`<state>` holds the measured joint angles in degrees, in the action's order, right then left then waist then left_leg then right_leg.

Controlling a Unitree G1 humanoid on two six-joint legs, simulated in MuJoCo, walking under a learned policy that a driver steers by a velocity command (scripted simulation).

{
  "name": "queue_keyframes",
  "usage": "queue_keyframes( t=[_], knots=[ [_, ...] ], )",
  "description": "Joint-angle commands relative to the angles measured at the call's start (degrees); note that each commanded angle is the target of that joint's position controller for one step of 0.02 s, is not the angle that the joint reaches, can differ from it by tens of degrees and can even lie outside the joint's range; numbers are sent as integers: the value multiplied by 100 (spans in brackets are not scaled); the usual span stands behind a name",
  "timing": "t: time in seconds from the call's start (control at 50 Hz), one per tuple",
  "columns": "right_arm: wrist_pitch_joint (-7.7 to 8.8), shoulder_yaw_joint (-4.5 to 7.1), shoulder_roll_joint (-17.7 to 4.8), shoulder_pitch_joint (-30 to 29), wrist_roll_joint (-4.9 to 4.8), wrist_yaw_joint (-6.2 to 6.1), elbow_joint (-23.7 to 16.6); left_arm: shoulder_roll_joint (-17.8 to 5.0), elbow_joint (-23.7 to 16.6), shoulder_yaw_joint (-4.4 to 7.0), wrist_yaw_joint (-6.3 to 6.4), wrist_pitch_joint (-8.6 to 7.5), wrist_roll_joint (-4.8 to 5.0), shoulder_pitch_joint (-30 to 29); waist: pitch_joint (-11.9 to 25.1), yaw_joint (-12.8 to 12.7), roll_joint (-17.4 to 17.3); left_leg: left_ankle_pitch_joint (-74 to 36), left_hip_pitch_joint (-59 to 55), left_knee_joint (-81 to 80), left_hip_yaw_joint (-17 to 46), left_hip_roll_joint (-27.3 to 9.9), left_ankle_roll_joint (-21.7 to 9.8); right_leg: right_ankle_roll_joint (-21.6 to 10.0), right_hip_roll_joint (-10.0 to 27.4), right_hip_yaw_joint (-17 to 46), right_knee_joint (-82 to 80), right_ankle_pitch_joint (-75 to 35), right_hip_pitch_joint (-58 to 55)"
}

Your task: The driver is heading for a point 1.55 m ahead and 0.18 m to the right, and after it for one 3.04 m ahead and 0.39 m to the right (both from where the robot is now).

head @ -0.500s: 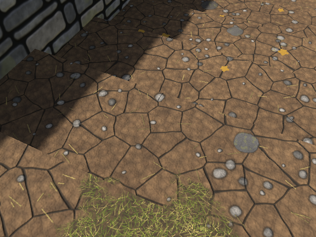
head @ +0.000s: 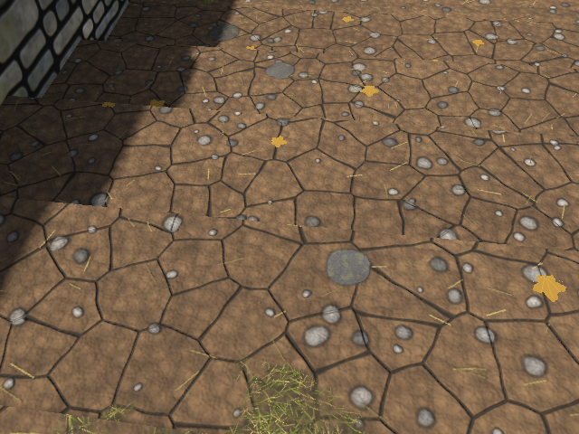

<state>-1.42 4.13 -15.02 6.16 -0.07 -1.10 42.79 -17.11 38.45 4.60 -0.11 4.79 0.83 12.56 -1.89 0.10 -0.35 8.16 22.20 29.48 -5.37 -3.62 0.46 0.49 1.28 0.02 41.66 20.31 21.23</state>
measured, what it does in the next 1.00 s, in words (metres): steps on the spot, turning right: right foot, then left foot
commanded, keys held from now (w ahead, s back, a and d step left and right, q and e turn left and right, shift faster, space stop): e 0.32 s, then no key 0.68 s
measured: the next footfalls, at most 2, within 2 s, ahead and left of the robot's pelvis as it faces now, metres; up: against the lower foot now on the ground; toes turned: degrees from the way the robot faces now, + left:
right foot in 0.02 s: +0.00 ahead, -0.13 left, +0.00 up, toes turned -9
left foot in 0.50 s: +0.08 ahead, +0.11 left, +0.00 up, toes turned -20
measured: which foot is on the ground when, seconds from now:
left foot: down 0.00-0.02, up 0.04-0.48, down 0.50-1.00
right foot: up 0.00-0.00, down 0.02-1.00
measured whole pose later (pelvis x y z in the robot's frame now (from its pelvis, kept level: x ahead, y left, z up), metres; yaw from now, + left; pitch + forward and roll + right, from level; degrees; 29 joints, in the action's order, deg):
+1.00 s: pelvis +0.01 +0.00 +0.00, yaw -17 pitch -2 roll +0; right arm -0.2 2.1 -14.1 9.2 0.5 1.8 43.0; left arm -13.8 41.2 2.2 0.2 2.2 -0.3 14.7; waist -2.6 -0.2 -0.3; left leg 17.8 12.6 32.2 3.0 0.7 0.6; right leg 1.0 -2.1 7.5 32.2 18.3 12.0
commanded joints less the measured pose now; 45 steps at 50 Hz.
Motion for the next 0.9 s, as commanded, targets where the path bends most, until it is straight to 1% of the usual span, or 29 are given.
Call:
queue_keyframes(
  t=[0.02, 0.04, 0.06, 0.08, 0.1, 0.12, 0.14, 0.16, 0.2, 0.26, 0.3, 0.34, 0.4, 0.44, 0.48, 0.5, 0.52, 0.54, 0.56, 0.58, 0.62, 0.66, 0.68, 0.7, 0.72, 0.74, 0.76, 0.82, 0.9],
  knots=[
    [-7, 230, -749, -146, -143, -30, -247, -486, -166, 185, -48, -39, -120, 852, 623, -324, -313, 860, 114, 4, 601, -862, -408, -534, -119, 82, -1445, -709, -1214],
    [-8, 142, -378, 57, 47, 11, -349, -1188, -315, 330, 48, -65, -123, 811, 402, -28, 1548, 2045, 1410, 1941, -248, -26, 302, -1091, 1355, 2277, -2099, -1998, -1656],
    [49, 209, -597, -681, 2, -44, -669, -1581, -483, 371, -8, -160, -309, 768, 275, -414, 1830, 2875, 1971, 2746, 568, 482, 251, -1895, 1998, 3441, -2661, -1914, -924],
    [55, 279, -817, -800, -70, -95, -653, -1389, -560, 316, -17, -273, -393, 487, 114, -318, 1283, 2485, 2015, 3341, 901, 380, 165, -1811, 1758, 3050, -2691, -1542, -852],
    [21, 323, -860, -559, -63, -131, -531, -1163, -593, 254, 5, -345, -277, 177, 114, -114, 1040, 1943, 2013, 3474, 1000, 316, 116, -1478, 1444, 2617, -2557, -1439, -889],
    [-18, 338, -826, -311, 4, -178, -352, -963, -630, 200, 38, -357, -134, -38, 240, -20, 804, 1590, 1917, 3554, 1053, 260, 160, -1235, 1208, 2344, -2433, -1358, -986],
    [-31, 345, -823, -135, 75, -181, -299, -845, -657, 141, 80, -346, -53, -184, 335, 43, 811, 1289, 1809, 3651, 1062, 270, 224, -1145, 1075, 2156, -2344, -1685, -1015],
    [-16, 336, -772, -95, 66, -150, -296, -773, -678, 97, 111, -324, -51, -181, 438, 69, 795, 1111, 1619, 3793, 1040, 332, 276, -1140, 971, 2054, -2275, -2066, -1002],
    [26, 299, -708, -132, 5, -94, -320, -753, -670, 79, 144, -300, -59, -53, 569, 20, 669, 917, 1624, 3616, 1050, 410, 338, -1183, 904, 1995, -2113, -2553, -1325],
    [89, 216, -600, -354, -17, -47, -389, -848, -618, 127, 197, -242, -21, 198, 583, -137, 779, 855, 1584, 2562, 1122, 448, 403, -1176, 809, 2135, -1934, -2530, -1714],
    [128, 198, -615, -433, -34, 3, -402, -937, -642, 167, 211, -193, -30, 217, 576, -200, 907, 960, 1281, 1995, 1140, 500, 415, -1223, 772, 2331, -1915, -2237, -1616],
    [158, 196, -660, -409, -47, 72, -396, -983, -695, 180, 183, -162, -44, 127, 572, -200, 943, 1160, 931, 1644, 1138, 530, 379, -1317, 802, 2546, -1914, -2004, -1415],
    [198, 191, -712, -281, -65, 182, -372, -905, -725, 146, 112, -128, -48, -15, 661, -228, 1029, 1348, 292, 1200, 1049, 523, 285, -1337, 773, 2731, -1814, -2216, -1184],
    [234, 178, -692, -172, -53, 246, -374, -831, -709, 107, 96, -133, -15, -123, 693, -160, 1033, 1236, -101, 645, 1003, 495, 182, -1270, 704, 2830, -1707, -2397, -1167],
    [273, 151, -597, 120, 51, 276, -296, -698, -676, 49, 108, -154, 64, -250, 701, 74, 852, -14, -1006, -669, 947, 369, -23, -949, 449, 2697, -1552, -2002, -856],
    [282, 179, -808, 206, 158, 263, -326, -566, -624, 15, 115, -188, -10, -27, 788, -23, 455, -738, -1519, -763, 1362, -151, -207, -621, 170, 2433, -1230, -1225, -546],
    [262, 218, -1160, 96, 231, 245, -401, -430, -562, -17, 101, -241, -110, 442, 792, -388, -748, -2025, -1746, -749, 2213, -972, -701, -255, -607, 1650, -416, 291, -125],
    [269, 134, -954, -41, 276, 254, -320, -554, -653, 15, 129, -262, -91, 291, 633, -387, -1442, -1769, -1153, -1055, 2915, -1487, -1391, -31, -617, 1239, -340, 955, -77],
    [301, 65, -704, -309, 202, 263, -420, -820, -567, 92, 161, -256, -89, 150, 459, -280, -1154, -1376, -1066, -1108, 2815, -1368, -1454, 135, -408, 1154, -61, 933, -169],
    [303, 60, -705, -348, 132, 251, -406, -808, -547, 113, 167, -234, -73, -24, 438, -222, -1041, -1155, -1159, -1041, 2604, -1156, -1305, 206, -390, 1056, -45, 710, -125],
    [281, 64, -801, -415, 31, 229, -414, -538, -468, 60, 117, -183, -95, -16, 431, -209, -911, -1091, -1252, -891, 2286, -934, -1090, 298, -218, 919, -380, 326, -287],
    [215, 25, -729, -331, 17, 238, -357, -241, -347, -32, 39, -204, -70, 59, 424, -245, -824, -1025, -1075, -736, 1793, -512, -795, 243, -241, 678, -1370, -584, -961],
    [211, 9, -677, -149, 28, 253, -320, -265, -330, -34, 16, -210, -90, 22, 467, -157, -792, -814, -1074, -672, 1679, -362, -631, 205, -218, 722, -1540, -1084, -1208],
    [232, -10, -642, -24, 56, 275, -302, -394, -356, -15, 2, -205, -121, 18, 501, -99, -607, -462, -1032, -590, 1597, -234, -467, 152, -102, 826, -1508, -1614, -1357],
    [265, -13, -659, 144, 84, 308, -312, -588, -352, 18, 4, -200, -113, -11, 432, 68, -302, -104, -901, -581, 1460, -42, -336, 14, -51, 903, -1311, -1740, -1311],
    [269, -26, -642, 85, 90, 315, -330, -596, -287, 43, -14, -217, -104, 42, 368, 15, -92, 236, -991, -532, 1259, 70, -239, -102, -72, 930, -1310, -1313, -1024],
    [260, -27, -666, -25, 72, 310, -347, -487, -273, 15, -28, -240, -116, 63, 284, -61, -85, 346, -1040, -406, 1192, 98, -200, -125, -57, 970, -1425, -1138, -895],
    [212, -48, -568, -9, 62, 293, -403, -461, -192, -14, -3, -298, -122, 29, 186, 12, 211, 138, -1095, -217, 1084, 150, -195, -88, -25, 1052, -1555, -1139, -734],
    [193, -57, -512, 70, 57, 285, -406, -413, -137, -46, 31, -329, -117, 96, 159, 15, 254, 104, -1136, -152, 1048, 186, -173, -80, -31, 1074, -1581, -1017, -672]
  ],
)
Velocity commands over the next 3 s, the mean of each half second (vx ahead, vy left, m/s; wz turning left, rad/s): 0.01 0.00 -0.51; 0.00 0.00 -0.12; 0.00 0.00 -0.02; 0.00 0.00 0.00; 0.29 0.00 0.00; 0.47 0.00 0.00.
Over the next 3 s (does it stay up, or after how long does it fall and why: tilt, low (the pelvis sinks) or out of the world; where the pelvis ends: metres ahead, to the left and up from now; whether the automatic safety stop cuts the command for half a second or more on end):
stays up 0.36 -0.11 0.01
